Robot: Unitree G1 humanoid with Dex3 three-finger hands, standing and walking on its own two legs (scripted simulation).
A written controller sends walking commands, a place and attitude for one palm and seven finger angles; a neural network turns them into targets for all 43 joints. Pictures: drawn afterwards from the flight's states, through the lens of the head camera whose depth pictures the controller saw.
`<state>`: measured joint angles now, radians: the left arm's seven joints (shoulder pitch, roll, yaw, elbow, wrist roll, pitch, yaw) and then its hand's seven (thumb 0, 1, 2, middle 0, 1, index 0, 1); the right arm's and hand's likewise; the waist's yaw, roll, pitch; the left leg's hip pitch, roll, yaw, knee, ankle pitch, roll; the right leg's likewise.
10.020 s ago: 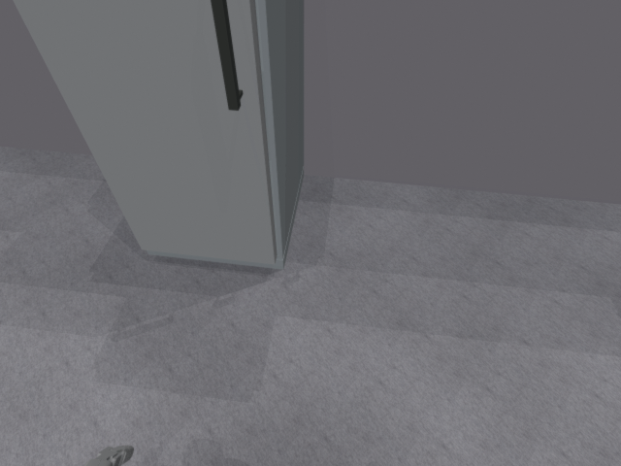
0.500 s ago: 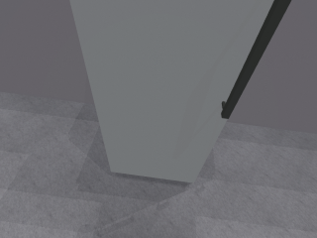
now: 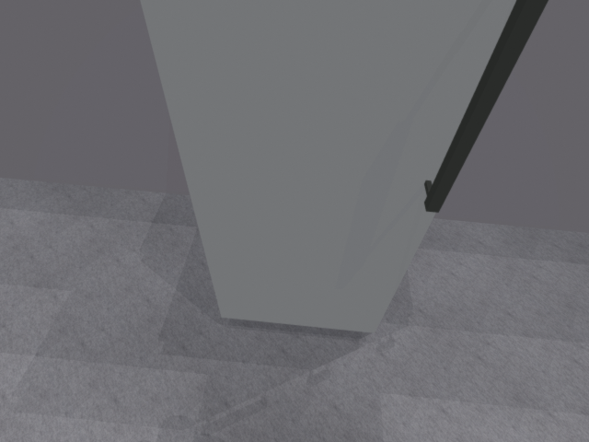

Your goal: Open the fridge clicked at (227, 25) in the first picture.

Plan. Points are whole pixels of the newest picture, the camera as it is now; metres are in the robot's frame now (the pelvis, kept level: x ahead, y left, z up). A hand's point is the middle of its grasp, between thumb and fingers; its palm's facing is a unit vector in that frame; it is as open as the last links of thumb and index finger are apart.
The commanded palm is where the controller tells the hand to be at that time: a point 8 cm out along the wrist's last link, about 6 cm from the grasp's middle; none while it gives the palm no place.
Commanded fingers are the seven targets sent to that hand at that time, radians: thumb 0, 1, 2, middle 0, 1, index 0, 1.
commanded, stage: look again from close up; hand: right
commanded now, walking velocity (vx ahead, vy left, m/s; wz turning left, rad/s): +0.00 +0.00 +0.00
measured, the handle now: (477, 95) +0.54 -0.22 +0.22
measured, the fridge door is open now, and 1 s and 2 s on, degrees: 0 0 0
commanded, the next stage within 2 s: shuffle to correct the standing spot in 0.28 s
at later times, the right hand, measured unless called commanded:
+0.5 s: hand out of the picture +0.02 -0.20 -0.17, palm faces +0.03 +0.98 -0.22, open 7.3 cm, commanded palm none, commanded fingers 0.00 -0.90 -0.90 0.20 0.30 0.20 0.30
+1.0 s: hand out of the picture +0.06 -0.21 -0.20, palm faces +0.08 +0.98 -0.17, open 7.3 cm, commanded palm none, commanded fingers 0.00 -0.90 -0.90 0.20 0.30 0.20 0.30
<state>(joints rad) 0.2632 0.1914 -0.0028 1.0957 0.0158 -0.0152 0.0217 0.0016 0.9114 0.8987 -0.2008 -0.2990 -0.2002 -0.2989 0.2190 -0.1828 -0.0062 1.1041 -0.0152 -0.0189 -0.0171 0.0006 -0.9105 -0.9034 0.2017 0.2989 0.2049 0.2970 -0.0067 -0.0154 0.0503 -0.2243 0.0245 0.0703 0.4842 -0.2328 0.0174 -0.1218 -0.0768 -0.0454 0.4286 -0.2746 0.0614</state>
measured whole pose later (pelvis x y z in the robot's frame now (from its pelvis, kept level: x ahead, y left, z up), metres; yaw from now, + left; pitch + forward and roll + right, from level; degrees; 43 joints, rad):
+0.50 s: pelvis +0.00 -0.01 +0.00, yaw +0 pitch -1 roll +0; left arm 0.30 0.16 -0.01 1.11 0.02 -0.01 0.02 0.00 0.91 0.90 -0.20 -0.30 -0.20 -0.30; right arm 0.24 -0.18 -0.01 1.10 -0.02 -0.01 -0.02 0.00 -0.91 -0.90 0.20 0.30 0.20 0.30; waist -0.01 0.00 0.05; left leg -0.24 0.04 0.06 0.49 -0.23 0.01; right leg -0.14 -0.07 -0.05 0.45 -0.29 0.04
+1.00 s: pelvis +0.07 -0.05 -0.01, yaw +0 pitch -1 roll -1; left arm 0.30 0.10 0.01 1.09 0.02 -0.02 0.05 0.01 0.92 0.90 -0.20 -0.30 -0.20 -0.30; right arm 0.29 -0.13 -0.04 1.09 -0.02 0.01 -0.05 0.00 -0.91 -0.90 0.20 0.30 0.20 0.30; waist -0.03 0.04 0.08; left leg -0.23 0.09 0.06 0.71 -0.46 -0.01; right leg -0.19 -0.02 -0.11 0.60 -0.38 -0.02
